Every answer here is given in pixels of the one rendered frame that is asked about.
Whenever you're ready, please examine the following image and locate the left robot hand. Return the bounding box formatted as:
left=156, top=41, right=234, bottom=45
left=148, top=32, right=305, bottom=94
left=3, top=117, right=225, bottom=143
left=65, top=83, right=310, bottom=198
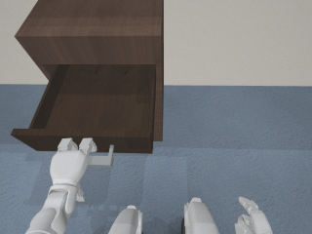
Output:
left=50, top=137, right=98, bottom=202

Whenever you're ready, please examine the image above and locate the robot right shin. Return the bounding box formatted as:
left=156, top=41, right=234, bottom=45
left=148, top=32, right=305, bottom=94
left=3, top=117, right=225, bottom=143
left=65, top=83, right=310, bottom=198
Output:
left=185, top=197, right=202, bottom=234

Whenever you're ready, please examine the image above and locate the cabinet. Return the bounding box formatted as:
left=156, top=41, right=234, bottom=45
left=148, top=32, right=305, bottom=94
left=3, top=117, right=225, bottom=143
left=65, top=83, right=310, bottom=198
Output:
left=15, top=0, right=164, bottom=141

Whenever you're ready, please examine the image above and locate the left robot thigh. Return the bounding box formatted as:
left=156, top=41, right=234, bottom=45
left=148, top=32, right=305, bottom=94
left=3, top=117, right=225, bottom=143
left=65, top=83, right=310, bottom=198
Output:
left=108, top=208, right=143, bottom=234

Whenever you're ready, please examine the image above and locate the right robot hand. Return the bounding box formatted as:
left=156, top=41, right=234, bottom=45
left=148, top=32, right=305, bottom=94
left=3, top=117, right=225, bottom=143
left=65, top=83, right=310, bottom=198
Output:
left=234, top=196, right=273, bottom=234

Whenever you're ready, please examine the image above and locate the drawer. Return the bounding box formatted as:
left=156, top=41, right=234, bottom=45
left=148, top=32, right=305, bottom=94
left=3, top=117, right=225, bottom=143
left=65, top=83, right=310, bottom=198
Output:
left=11, top=64, right=157, bottom=154

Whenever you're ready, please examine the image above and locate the left robot forearm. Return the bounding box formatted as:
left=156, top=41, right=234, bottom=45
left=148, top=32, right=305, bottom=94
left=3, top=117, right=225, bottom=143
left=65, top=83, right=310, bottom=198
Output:
left=25, top=183, right=78, bottom=234

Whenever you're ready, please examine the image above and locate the handle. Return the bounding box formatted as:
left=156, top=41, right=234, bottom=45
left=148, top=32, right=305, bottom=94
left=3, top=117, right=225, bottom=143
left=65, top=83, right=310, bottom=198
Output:
left=54, top=144, right=114, bottom=168

